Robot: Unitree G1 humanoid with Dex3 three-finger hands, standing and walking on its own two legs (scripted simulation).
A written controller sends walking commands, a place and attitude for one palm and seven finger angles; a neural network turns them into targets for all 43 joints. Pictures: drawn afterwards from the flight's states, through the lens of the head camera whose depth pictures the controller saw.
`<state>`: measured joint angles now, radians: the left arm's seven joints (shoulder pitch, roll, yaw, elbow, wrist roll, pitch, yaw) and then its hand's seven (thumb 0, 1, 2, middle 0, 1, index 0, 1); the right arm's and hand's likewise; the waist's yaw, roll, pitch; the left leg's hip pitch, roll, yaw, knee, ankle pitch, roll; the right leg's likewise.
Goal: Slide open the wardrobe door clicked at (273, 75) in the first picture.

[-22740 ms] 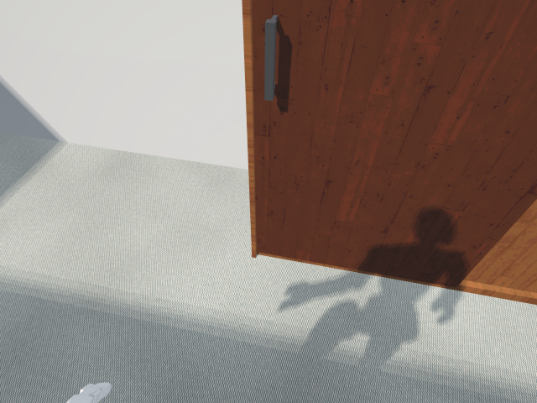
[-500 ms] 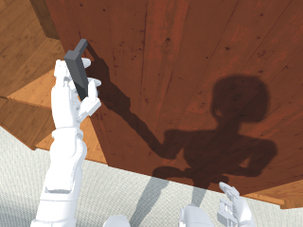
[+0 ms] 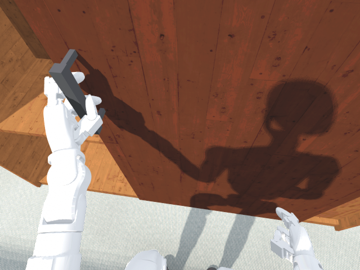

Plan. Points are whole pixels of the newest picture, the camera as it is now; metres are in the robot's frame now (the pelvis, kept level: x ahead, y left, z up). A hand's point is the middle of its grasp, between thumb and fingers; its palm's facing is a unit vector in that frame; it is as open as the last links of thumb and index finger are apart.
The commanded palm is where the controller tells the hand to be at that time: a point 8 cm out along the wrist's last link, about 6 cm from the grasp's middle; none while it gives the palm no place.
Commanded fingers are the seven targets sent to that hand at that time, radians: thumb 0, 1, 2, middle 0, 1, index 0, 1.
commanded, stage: step sideways, sliding the door along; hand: left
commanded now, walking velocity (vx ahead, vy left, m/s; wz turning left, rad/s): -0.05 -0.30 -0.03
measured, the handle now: (84, 96) +0.39 +0.24 +0.14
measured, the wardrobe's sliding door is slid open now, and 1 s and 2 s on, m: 0.61 0.67 0.67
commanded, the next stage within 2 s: stop walking and hold the door there in 0.72 s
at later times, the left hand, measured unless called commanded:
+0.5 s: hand (128, 119) +0.35 +0.14 +0.14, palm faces +0.47 -0.88 -0.10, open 6.9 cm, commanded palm +0.31 +0.11 +0.12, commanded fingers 0.00 0.90 0.90 -0.45 -1.40 -0.45 -1.40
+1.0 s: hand (122, 120) +0.35 +0.16 +0.14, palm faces +0.46 -0.84 -0.27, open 6.7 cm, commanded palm +0.31 +0.17 +0.10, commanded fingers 0.00 0.90 0.90 -0.45 -1.40 -0.45 -1.40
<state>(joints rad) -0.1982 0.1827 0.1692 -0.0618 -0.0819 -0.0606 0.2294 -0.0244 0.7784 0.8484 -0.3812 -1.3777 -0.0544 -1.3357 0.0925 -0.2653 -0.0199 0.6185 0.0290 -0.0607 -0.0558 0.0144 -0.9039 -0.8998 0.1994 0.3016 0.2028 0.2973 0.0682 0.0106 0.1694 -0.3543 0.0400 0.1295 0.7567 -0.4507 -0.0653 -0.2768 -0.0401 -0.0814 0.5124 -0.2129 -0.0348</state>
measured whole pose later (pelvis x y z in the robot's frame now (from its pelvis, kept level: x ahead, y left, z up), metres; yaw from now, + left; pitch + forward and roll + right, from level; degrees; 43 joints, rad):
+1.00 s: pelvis +0.01 -0.16 +0.01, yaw -3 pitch -2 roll -7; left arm -0.20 0.47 0.34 0.15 -0.05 -0.08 0.11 -0.09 0.66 0.85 -0.40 -1.40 -0.18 -1.31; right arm 0.14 -0.16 0.01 0.59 0.03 -0.04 0.00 0.01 -0.90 -0.90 0.20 0.30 0.21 0.30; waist 0.11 0.06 0.15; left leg -0.14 0.27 0.18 0.44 -0.24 -0.06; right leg -0.47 -0.03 -0.11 0.90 -0.29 0.06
